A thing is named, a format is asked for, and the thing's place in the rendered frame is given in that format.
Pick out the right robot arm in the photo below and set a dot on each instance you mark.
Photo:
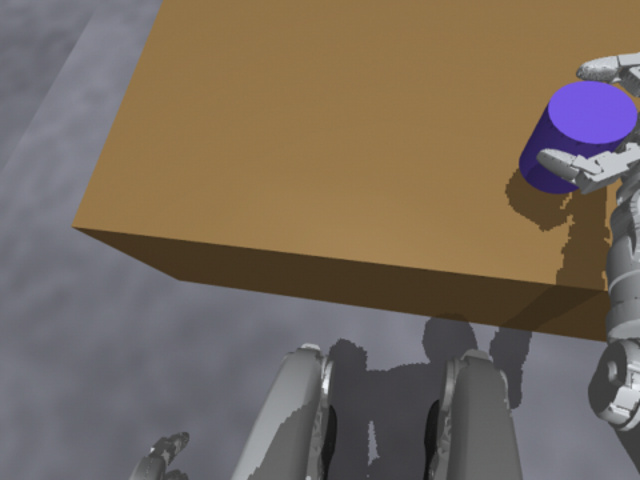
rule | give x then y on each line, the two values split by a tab
614	391

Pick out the right robot foot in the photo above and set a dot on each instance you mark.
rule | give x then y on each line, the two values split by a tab
430	439

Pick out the left robot foot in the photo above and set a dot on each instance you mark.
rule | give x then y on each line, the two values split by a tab
329	443

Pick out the left robot hand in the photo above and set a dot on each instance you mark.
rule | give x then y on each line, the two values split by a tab
162	453

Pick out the right robot hand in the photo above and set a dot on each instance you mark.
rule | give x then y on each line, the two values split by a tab
605	168

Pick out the can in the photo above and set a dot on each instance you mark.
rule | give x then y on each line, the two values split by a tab
582	118

